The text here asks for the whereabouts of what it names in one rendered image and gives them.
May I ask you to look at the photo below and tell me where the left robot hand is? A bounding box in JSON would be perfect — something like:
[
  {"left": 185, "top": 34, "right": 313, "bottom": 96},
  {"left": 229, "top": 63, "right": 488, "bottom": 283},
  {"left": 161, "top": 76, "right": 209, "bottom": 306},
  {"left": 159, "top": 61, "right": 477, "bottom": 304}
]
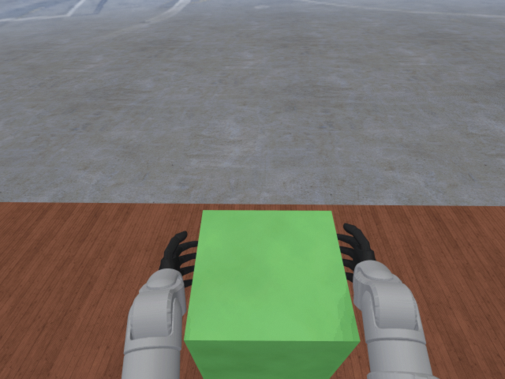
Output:
[{"left": 159, "top": 231, "right": 198, "bottom": 287}]

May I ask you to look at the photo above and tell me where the right robot hand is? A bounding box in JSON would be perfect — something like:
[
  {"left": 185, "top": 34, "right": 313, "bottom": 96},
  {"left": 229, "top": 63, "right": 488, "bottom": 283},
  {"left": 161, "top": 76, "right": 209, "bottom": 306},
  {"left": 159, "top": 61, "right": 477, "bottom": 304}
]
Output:
[{"left": 337, "top": 223, "right": 376, "bottom": 282}]

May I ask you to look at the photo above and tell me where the left robot forearm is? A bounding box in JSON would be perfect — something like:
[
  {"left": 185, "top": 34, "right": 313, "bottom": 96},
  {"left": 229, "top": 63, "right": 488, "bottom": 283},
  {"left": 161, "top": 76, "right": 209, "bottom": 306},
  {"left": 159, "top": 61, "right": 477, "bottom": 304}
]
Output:
[{"left": 122, "top": 268, "right": 186, "bottom": 379}]

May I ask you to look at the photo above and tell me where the carton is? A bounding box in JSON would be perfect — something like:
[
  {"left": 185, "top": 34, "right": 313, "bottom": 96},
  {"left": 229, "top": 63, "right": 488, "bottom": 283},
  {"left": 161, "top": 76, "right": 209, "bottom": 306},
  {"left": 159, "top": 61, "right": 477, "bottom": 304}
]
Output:
[{"left": 184, "top": 210, "right": 361, "bottom": 379}]

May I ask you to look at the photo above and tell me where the right robot forearm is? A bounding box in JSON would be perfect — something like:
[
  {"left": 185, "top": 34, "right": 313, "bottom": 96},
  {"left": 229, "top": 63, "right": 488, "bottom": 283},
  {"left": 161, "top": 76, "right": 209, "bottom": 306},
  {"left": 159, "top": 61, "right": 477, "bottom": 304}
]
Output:
[{"left": 353, "top": 260, "right": 439, "bottom": 379}]

